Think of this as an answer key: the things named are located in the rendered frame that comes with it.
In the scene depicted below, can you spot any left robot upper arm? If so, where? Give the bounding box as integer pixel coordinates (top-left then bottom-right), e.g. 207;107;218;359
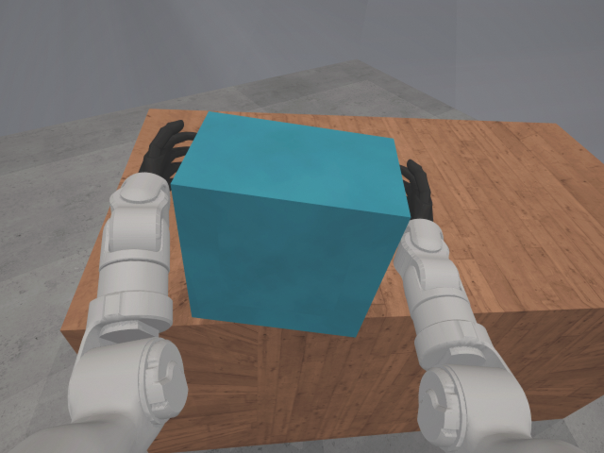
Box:
8;337;188;453

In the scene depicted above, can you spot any left robot hand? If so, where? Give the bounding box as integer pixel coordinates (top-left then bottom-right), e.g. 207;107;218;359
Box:
139;120;197;191

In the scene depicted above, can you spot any robot right forearm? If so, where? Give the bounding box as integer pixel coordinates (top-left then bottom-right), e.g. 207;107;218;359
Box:
394;219;531;433

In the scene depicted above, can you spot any carton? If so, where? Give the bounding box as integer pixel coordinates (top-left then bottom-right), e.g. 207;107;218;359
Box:
171;111;411;338

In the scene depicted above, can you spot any pedestal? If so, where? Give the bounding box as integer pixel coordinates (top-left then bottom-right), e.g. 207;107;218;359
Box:
60;109;604;453

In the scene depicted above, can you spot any right robot upper arm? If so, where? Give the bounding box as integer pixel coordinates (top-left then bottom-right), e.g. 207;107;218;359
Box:
417;363;586;453

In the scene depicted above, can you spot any robot left forearm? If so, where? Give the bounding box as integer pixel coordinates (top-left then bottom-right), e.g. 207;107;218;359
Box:
68;173;173;419

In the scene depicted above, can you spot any right robot hand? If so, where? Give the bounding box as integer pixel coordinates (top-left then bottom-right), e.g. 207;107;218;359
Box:
399;159;433;222

